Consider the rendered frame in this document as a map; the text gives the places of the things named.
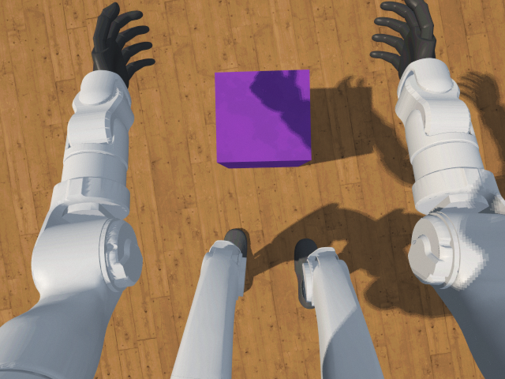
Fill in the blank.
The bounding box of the robot right upper arm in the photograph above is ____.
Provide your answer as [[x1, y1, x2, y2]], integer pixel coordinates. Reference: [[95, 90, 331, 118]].
[[408, 212, 505, 379]]

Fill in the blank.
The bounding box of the robot left upper arm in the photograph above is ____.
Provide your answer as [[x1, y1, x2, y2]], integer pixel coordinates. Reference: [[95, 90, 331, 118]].
[[0, 217, 143, 379]]

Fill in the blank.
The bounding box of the robot right hand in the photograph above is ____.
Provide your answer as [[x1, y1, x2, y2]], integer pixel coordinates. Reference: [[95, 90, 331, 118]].
[[370, 0, 436, 79]]

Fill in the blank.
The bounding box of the robot right thigh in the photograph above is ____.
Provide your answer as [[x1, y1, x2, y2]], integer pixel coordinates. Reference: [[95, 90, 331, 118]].
[[302, 256, 384, 379]]

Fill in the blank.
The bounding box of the robot left hand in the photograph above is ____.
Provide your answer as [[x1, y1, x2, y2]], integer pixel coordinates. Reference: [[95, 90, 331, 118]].
[[92, 2, 155, 88]]

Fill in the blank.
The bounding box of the right robot shin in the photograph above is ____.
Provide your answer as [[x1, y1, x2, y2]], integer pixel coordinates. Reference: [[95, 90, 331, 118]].
[[305, 247, 350, 274]]

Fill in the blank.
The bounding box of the carton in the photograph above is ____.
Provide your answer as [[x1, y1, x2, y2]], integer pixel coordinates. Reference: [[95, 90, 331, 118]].
[[215, 69, 312, 168]]

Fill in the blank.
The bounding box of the robot right forearm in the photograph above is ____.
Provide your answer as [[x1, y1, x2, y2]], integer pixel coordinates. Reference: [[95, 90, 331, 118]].
[[395, 58, 505, 215]]

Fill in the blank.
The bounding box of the robot left forearm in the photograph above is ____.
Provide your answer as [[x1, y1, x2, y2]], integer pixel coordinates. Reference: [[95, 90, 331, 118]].
[[32, 70, 134, 291]]

